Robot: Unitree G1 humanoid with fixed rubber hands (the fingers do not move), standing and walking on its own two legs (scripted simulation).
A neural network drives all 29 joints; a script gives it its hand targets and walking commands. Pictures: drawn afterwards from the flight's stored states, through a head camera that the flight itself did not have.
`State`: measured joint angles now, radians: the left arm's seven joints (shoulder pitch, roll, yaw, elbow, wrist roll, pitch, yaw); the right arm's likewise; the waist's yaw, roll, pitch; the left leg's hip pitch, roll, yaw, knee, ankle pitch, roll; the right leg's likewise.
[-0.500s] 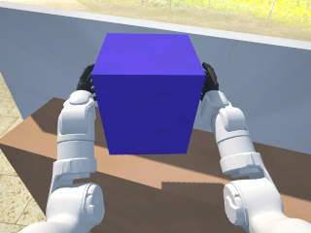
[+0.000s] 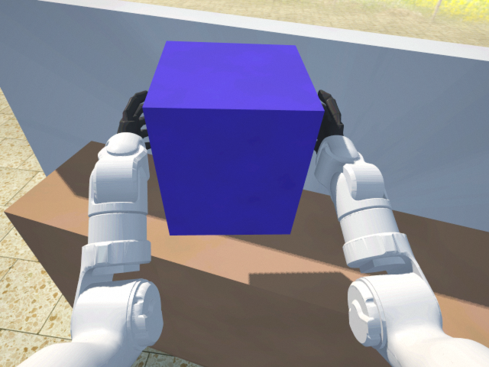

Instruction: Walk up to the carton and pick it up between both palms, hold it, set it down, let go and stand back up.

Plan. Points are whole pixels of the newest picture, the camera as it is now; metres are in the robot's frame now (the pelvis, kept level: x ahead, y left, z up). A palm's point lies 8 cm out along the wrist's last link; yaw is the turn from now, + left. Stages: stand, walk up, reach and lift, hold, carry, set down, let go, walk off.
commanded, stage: hold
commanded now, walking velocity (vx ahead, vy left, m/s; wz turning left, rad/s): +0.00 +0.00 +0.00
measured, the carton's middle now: (231, 142) +0.41 -0.01 +0.19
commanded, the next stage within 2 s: none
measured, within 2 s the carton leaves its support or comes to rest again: neither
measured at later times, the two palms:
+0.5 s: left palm (127, 138) +0.38 +0.14 +0.23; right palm (327, 133) +0.36 -0.16 +0.23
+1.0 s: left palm (132, 137) +0.38 +0.14 +0.23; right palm (333, 133) +0.36 -0.16 +0.24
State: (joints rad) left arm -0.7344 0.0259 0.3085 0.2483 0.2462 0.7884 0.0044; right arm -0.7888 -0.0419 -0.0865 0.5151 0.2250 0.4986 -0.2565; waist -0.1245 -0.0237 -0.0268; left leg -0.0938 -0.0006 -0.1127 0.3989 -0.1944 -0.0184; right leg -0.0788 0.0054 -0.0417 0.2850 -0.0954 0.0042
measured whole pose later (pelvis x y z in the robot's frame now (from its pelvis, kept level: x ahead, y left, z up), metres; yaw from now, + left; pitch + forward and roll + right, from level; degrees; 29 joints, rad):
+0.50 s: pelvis +0.00 +0.00 +0.00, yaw -1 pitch -7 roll -1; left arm -0.77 0.02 0.33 0.27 0.27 0.80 0.00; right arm -0.84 -0.05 -0.09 0.57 0.23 0.51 -0.24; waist -0.10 -0.03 -0.03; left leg -0.08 0.00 -0.09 0.40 -0.20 -0.02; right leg -0.08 0.01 -0.02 0.30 -0.10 0.00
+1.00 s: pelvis +0.00 +0.00 +0.00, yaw -2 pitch -8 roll -1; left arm -0.76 -0.01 0.35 0.26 0.30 0.83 0.00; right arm -0.82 -0.07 -0.08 0.56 0.24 0.53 -0.25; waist -0.11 -0.04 -0.04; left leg -0.06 0.00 -0.08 0.41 -0.21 -0.01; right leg -0.07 0.01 -0.01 0.32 -0.12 0.01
